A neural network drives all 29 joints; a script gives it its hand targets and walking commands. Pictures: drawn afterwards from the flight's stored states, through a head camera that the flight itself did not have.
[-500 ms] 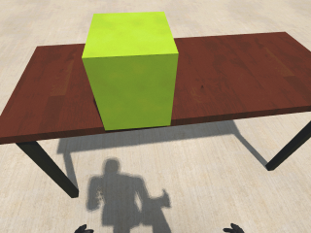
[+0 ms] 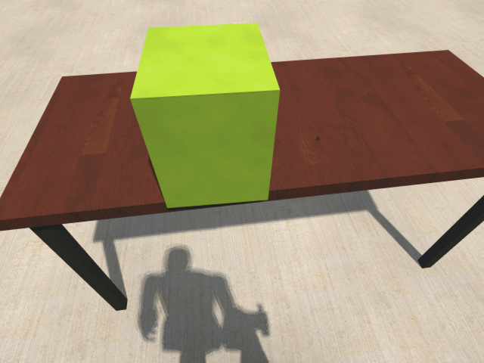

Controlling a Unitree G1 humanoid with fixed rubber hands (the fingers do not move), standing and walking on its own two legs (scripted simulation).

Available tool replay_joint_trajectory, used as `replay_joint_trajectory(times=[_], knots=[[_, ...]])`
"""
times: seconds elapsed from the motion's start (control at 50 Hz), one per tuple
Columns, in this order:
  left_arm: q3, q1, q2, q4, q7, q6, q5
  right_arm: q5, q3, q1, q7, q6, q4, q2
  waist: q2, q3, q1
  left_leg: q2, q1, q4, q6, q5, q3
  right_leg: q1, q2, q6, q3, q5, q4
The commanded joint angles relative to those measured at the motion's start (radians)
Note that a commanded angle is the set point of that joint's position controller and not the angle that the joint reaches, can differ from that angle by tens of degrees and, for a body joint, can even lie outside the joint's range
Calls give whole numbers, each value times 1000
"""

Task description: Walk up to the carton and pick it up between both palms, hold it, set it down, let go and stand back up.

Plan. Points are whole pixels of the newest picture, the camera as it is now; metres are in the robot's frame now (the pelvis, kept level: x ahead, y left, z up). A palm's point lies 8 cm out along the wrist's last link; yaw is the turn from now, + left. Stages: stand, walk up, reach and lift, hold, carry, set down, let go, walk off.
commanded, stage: stand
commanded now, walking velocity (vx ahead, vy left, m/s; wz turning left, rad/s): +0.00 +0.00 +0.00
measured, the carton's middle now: (211, 117) +0.57 +0.07 +0.09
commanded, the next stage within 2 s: walk up in 0.30 s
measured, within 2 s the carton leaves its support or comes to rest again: neither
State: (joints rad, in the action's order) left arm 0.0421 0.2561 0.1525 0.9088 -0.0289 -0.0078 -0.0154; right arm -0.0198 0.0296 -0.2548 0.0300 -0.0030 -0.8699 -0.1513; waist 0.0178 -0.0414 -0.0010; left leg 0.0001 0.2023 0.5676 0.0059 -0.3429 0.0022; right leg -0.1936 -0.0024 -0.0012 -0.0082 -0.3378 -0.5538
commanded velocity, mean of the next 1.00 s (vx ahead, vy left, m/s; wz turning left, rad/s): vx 0.00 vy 0.00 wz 0.00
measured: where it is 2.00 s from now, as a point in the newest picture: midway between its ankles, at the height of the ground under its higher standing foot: outside the picture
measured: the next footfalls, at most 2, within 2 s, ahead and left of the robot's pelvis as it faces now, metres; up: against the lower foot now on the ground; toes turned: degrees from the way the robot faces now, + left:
right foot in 1.18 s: +0.39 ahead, -0.08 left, +0.00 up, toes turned +0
left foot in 1.54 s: +0.17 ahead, +0.12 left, +0.00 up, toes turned +10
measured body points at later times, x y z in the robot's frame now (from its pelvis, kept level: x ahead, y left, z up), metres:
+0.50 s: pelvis +0.00 +0.00 +0.01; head +0.01 +0.00 +0.46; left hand +0.02 +0.22 -0.15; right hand +0.01 -0.22 -0.15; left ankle -0.02 +0.12 -0.73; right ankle -0.02 -0.12 -0.73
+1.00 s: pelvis +0.10 +0.03 +0.00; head +0.12 +0.04 +0.45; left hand +0.12 +0.28 -0.16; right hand +0.09 -0.21 -0.14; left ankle +0.03 +0.11 -0.73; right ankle +0.11 -0.09 -0.65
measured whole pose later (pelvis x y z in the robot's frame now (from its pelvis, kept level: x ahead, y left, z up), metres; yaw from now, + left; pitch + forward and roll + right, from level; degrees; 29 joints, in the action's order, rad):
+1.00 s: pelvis +0.10 +0.03 +0.00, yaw +4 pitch -3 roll +0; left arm 0.01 0.31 0.24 0.95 0.00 0.01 -0.05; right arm -0.05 0.03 -0.46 0.03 0.08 -0.91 -0.17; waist -0.03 -0.09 -0.03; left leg -0.03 0.08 0.54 0.05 -0.42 -0.05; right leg -0.49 -0.01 -0.01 -0.03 -0.48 -1.18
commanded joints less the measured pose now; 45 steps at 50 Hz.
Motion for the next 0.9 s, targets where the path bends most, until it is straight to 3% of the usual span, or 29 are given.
replay_joint_trajectory(times=[0.0, 0.02, 0.06, 0.08, 0.1, 0.14, 0.18, 0.24, 0.26, 0.28, 0.34, 0.36, 0.44, 0.46, 0.48, 0.5, 0.52, 0.56, 0.6, 0.62, 0.64, 0.68, 0.72, 0.74, 0.76, 0.78, 0.8, 0.84, 0.88], knots=[[17, 37, 87, 4, -15, 17, -3, -4, 35, -78, 20, 13, 4, -131, -31, 19, -12, 78, -26, -135, 48, 373, 72, 20, -58, 29, 59, 318, 110], [15, 24, 92, 6, -11, 17, -1, 12, 34, -76, 18, 9, -13, -126, -78, -9, -10, 66, -15, -129, 39, 333, 77, 0, -57, 38, 58, 291, 124], [16, 49, 78, 32, -6, 13, 2, -1, 29, -54, 16, 10, -11, -123, 2, 16, 4, 73, -27, -156, 49, 325, 78, 25, -50, 30, 50, 261, 117], [15, 61, 94, 50, -5, 14, 1, 8, 26, -42, 11, 11, -21, -99, 5, -26, 6, 62, -27, -137, 37, 330, 67, 0, -67, 33, 59, 294, 134], [19, 42, 90, 58, -10, 13, -1, 4, 24, -77, 5, 12, -41, -101, -63, -22, -6, 66, -17, -152, 35, 300, 67, 24, -58, 27, 48, 276, 134], [14, 35, 86, 56, -9, 11, 3, 1, 16, -35, 6, 6, -42, -85, -39, -40, 8, 75, -7, -178, 44, 252, 75, -4, -62, 21, 53, 210, 146], [20, 41, 112, 77, -11, 8, 0, 0, 29, -89, 9, 10, -76, -121, -14, -38, -11, 70, -8, -182, 40, 240, 75, 22, -52, 23, 58, 203, 163], [10, 52, 77, 100, -10, 17, 2, 1, 16, -20, 15, 12, -79, -105, -40, -13, 16, 80, -55, -155, 43, 335, 61, 23, -82, 30, 65, 323, 153], [5, 45, 73, 102, -22, 14, -5, 3, 18, -67, 17, 10, -103, -77, -25, -19, -10, 82, -84, -157, 37, 372, 53, 21, -84, 33, 61, 378, 147], [-3, 66, 53, 115, -19, 15, -3, 6, 15, -65, 26, 9, -101, -82, -12, -21, 4, 77, -77, -147, 41, 364, 61, 11, -83, 35, 66, 358, 157], [2, 32, 73, 126, -17, 19, -1, 4, 11, -118, 18, 8, -145, -73, 11, 11, -23, 82, -86, -165, 39, 358, 55, 48, -72, 26, 54, 330, 149], [3, 38, 66, 128, -18, 16, 0, 4, 15, -93, 20, 3, -148, -96, 49, -41, -6, 75, -23, -169, 47, 340, 62, 43, -82, 28, 71, 300, 160], [1, 53, 81, 165, -15, 15, 10, 3, 8, -78, 26, 11, -160, -89, 30, -92, -7, 87, -69, -172, 44, 385, 62, -15, -80, 31, 72, 343, 168], [2, 42, 81, 165, -18, 14, 5, 10, 20, -79, 20, 20, -152, -93, -63, -26, -9, 85, -95, -178, 47, 326, 68, 3, -68, 30, 59, 312, 173], [12, 120, 148, 118, -1, 33, -47, -28, 32, -169, 3, 32, -142, -159, -39, 35, 4, 60, -79, -124, 78, -135, 83, 47, -44, 49, 33, -139, 86], [20, 102, 154, 105, 4, 33, -54, -23, 43, -168, -3, 26, -150, -165, -14, -80, -12, 71, 62, -154, 91, -384, 144, -33, -51, 72, 97, -391, 101], [20, 97, 165, 99, 9, 30, -49, -15, 41, -172, -5, 21, -152, -168, -28, -145, -15, 73, 158, -175, 92, -502, 186, -68, -66, 83, 131, -481, 121], [3, 173, 141, 98, 14, 36, -27, -11, 27, -123, -14, 23, -128, -162, -75, -188, 29, 46, 255, -114, 67, -436, 140, -44, -89, 101, 179, -491, 195], [18, 243, 176, 116, 3, 46, -32, -30, 14, -60, -26, 35, -78, -90, -145, -215, 76, -28, 409, 118, 8, -192, -7, 96, -234, 170, 354, -495, 341], [22, 243, 208, 115, -4, 49, -26, -49, 7, -29, -31, 44, -51, -61, -142, -247, 85, 1, 483, 172, 4, -166, -26, 118, -335, 220, 453, -464, 372], [24, 237, 213, 115, -8, 53, -36, -52, 6, -18, -33, 53, -30, -63, -152, -253, 73, 32, 521, 197, 4, -181, -4, 158, -377, 243, 478, -315, 356], [10, 226, 192, 120, -6, 55, -40, -45, 14, -18, -33, 72, -8, -73, -171, -214, 70, 40, 414, 128, 16, -170, -7, 142, -344, 244, 392, -45, 276], [9, 121, 214, 89, 8, 51, -44, -37, 22, -174, -32, 87, -37, -64, -159, -139, -25, 23, 64, -71, 14, -8, -11, -69, -239, 170, 186, -15, 114], [-13, 27, 179, 57, 17, 48, -41, -38, 39, -336, -31, 95, -81, -100, -39, -107, -109, 46, -197, -139, 30, 72, 98, -270, -131, 101, 30, 38, -107], [-31, -4, 118, 5, 29, 51, -39, -29, 66, -488, -23, 97, -114, -195, 198, -51, -150, 239, -320, -289, 62, 65, 483, -437, 31, 20, -89, -148, -454], [-28, 22, 131, -20, 22, 38, -54, -15, 64, -524, -11, 78, -127, -230, 155, -80, -121, 341, -298, -344, 140, 13, 664, -512, 36, 2, -27, -296, -533], [-21, 37, 145, -30, 19, 32, -54, -11, 62, -496, -1, 67, -119, -240, 143, -114, -124, 397, -270, -324, 220, 66, 687, -528, -12, -3, 1, -325, -597], [-26, 43, 146, -23, 18, 37, -37, -21, 56, -403, 9, 69, -66, -234, 118, -142, -99, 403, -334, -265, 265, 343, 532, -609, -44, 1, 41, -264, -690], [-28, 1, 152, -32, 23, 47, -28, -30, 37, -389, 14, 81, -39, -179, 89, -141, -108, 310, -380, -174, 196, 770, 328, -635, -53, -9, 50, -153, -655]])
